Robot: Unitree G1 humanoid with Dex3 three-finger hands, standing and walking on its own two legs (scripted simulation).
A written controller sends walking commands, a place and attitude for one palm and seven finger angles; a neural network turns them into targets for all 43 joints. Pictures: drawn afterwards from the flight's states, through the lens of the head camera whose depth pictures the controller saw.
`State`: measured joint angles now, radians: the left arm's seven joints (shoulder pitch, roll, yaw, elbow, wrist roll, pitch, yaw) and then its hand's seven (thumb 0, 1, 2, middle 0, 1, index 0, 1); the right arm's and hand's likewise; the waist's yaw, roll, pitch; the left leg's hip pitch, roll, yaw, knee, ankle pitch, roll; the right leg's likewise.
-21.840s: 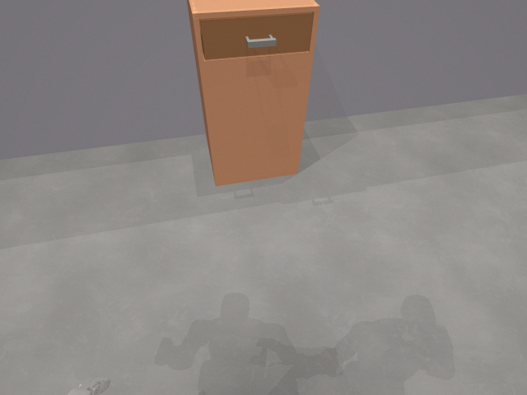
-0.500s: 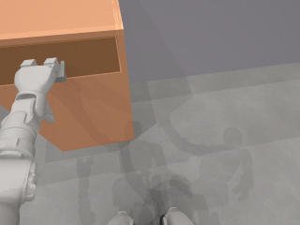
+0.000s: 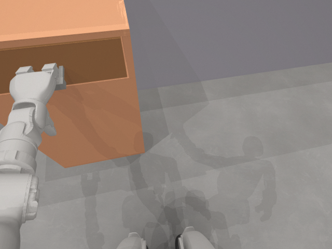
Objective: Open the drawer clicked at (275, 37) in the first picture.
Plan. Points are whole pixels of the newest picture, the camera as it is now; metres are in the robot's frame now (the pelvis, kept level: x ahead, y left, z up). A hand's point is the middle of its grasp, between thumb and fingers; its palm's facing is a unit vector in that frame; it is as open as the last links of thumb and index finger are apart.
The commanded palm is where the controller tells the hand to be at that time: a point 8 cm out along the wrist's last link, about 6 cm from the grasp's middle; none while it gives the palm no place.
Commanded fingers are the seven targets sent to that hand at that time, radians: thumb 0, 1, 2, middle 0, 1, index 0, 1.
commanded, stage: close the thumb around the handle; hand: left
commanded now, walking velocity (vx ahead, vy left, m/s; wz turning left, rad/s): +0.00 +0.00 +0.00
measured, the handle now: (42, 79) +0.53 +0.29 +0.04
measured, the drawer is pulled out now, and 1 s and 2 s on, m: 0.00 0.00 0.05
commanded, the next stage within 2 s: pull the drawer open in 0.80 s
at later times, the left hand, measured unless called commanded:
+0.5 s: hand (46, 100) +0.48 +0.28 +0.01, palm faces -0.08 -0.03 -1.00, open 9.4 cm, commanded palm +0.46 +0.28 +0.07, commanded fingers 0.00 0.68 0.80 -0.38 -1.33 -0.38 -1.33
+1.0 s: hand (46, 100) +0.48 +0.28 +0.02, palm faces -0.07 -0.03 -1.00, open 5.4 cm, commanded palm +0.45 +0.28 +0.07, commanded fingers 0.00 0.90 0.90 -0.40 -1.35 -0.40 -1.35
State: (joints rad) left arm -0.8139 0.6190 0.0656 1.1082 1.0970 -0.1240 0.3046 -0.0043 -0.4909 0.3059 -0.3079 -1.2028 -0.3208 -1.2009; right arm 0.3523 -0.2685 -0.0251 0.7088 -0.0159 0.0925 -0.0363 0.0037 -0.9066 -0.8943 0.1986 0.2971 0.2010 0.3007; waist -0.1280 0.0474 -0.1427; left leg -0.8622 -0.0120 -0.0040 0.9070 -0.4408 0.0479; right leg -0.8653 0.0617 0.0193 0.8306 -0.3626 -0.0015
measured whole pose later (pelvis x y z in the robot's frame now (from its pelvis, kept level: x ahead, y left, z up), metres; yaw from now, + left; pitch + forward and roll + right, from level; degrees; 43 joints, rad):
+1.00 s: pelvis +0.01 +0.00 +0.00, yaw +0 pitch +23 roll -3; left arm -0.78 0.59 0.05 1.07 1.09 -0.09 0.33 0.00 0.75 0.84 -0.36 -1.33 -0.40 -1.35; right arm 0.34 -0.27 -0.04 0.71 -0.02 0.10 -0.02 0.00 -0.91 -0.89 0.20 0.30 0.20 0.30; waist -0.11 0.05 -0.15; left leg -0.84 -0.01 -0.01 0.90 -0.45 0.05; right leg -0.84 0.06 0.02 0.82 -0.37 0.00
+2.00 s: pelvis +0.01 +0.00 +0.01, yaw -2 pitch +20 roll -2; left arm -0.48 0.53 0.09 0.81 1.04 -0.08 0.35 0.01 0.77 0.83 -0.32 -1.34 -0.39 -1.35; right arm 0.36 -0.27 -0.07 0.71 0.00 0.11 -0.01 0.01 -0.91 -0.89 0.20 0.30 0.20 0.30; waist -0.09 0.06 -0.16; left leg -0.74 0.00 0.03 0.83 -0.44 0.05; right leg -0.76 0.07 0.06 0.77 -0.35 0.00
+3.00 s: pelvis +0.03 -0.03 +0.02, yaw -1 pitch +11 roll +0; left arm 0.45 0.38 0.02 -0.01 1.02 0.02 0.42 0.04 0.76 0.80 -0.29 -1.32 -0.42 -1.34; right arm 0.11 -0.24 -0.03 0.62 -0.02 0.04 -0.01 0.01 -0.91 -0.89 0.20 0.30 0.20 0.30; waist 0.02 0.03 -0.12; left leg -0.49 0.00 0.02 0.75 -0.45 0.01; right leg -0.54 0.07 0.05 0.76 -0.40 -0.04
